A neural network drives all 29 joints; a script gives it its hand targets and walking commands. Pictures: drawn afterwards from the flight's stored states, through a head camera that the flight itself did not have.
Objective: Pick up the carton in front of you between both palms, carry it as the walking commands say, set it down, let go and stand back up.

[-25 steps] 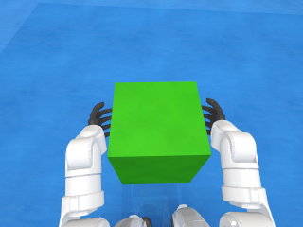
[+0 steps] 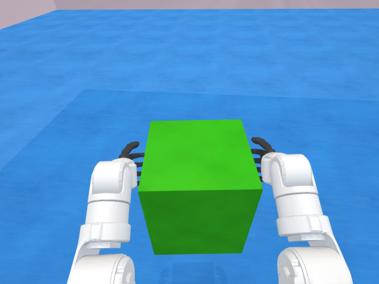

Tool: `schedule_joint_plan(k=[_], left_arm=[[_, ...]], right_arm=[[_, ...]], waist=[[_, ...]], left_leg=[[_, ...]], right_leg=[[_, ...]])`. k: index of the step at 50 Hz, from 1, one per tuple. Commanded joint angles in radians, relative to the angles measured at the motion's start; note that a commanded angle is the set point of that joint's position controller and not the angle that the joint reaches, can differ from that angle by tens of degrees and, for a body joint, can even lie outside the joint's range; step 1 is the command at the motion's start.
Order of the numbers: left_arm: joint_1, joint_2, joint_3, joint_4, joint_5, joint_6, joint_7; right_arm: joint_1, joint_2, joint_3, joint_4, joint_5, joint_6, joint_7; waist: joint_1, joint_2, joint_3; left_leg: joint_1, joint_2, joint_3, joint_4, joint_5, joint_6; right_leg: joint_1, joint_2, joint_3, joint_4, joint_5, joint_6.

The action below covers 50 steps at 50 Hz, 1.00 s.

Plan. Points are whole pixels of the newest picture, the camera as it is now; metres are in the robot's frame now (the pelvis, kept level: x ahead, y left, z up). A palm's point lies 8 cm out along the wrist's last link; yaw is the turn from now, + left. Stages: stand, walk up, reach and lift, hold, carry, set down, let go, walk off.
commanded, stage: carry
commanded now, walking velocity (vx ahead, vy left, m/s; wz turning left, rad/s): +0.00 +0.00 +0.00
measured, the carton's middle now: (197, 188) +0.34 +0.00 +0.05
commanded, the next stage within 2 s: none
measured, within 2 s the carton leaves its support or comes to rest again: neither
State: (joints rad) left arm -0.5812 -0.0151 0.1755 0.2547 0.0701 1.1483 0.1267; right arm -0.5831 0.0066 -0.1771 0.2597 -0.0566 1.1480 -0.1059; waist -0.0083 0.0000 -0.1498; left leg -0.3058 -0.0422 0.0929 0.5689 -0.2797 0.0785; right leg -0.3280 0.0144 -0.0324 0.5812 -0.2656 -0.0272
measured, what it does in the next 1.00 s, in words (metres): stands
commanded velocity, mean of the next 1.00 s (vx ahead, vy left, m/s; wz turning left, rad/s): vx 0.00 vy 0.00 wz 0.00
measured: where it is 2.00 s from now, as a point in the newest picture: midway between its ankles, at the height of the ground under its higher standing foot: outside the picture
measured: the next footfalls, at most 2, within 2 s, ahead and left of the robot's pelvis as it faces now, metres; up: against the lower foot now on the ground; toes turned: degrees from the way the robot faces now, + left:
none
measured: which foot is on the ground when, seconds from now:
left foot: down 0.00-1.00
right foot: down 0.00-1.00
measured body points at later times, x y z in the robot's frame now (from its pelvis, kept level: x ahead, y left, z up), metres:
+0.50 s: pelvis -0.02 +0.00 +0.00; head -0.04 +0.00 +0.45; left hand +0.33 +0.15 +0.12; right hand +0.33 -0.16 +0.12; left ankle +0.02 +0.07 -0.73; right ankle +0.03 -0.10 -0.73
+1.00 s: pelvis -0.02 +0.00 +0.00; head -0.04 +0.00 +0.45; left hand +0.33 +0.15 +0.12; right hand +0.33 -0.15 +0.12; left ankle +0.02 +0.07 -0.73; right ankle +0.03 -0.10 -0.73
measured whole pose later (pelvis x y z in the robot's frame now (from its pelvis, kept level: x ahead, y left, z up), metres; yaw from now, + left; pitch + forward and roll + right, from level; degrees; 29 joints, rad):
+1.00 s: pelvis -0.02 +0.00 +0.00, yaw +0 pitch +1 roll +0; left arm -0.65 0.00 0.19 0.21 0.07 1.22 0.12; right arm -0.65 0.00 -0.20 0.23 -0.07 1.22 -0.11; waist -0.01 -0.01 -0.08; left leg -0.33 -0.03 0.10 0.55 -0.23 0.08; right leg -0.35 0.01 -0.04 0.55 -0.22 -0.03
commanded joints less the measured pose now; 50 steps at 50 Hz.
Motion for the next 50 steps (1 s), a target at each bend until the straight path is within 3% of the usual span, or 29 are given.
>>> schedule_joint_plan(k=[1, 14, 27, 50], left_arm=[[-0.72, -1.071, -0.538, -0.096, -0.393, -0.02, -0.24], [-0.79, -1.112, -0.538, -0.148, -0.43, 0.011, -0.238], [-0.789, -1.107, -0.548, -0.164, -0.421, 0.029, -0.237], [-0.797, -1.103, -0.546, -0.157, -0.42, 0.039, -0.237]], right_arm=[[-0.722, 1.09, 0.551, -0.095, 0.387, -0.022, 0.23], [-0.77, 1.119, 0.539, -0.141, 0.401, 0.01, 0.221], [-0.786, 1.12, 0.554, -0.163, 0.412, 0.027, 0.229], [-0.799, 1.113, 0.539, -0.157, 0.414, 0.037, 0.233]], waist=[[0.01, -0.016, -0.212], [0.004, -0.007, -0.268], [-0.001, 0.002, -0.286], [-0.001, 0.003, -0.284]], left_leg=[[0.055, 0.168, -0.165, -0.121, 0.071, -0.007], [0.087, 0.172, -0.155, -0.114, 0.102, 0.001], [0.089, 0.183, -0.162, -0.108, 0.163, 0.01], [0.089, 0.188, -0.161, -0.118, 0.157, 0.007]], right_leg=[[0.071, -0.148, 0.137, -0.099, 0.112, -0.032], [0.087, -0.14, 0.13, -0.103, 0.111, -0.034], [0.102, -0.134, 0.121, -0.083, 0.128, -0.036], [0.102, -0.134, 0.117, -0.089, 0.121, -0.034]])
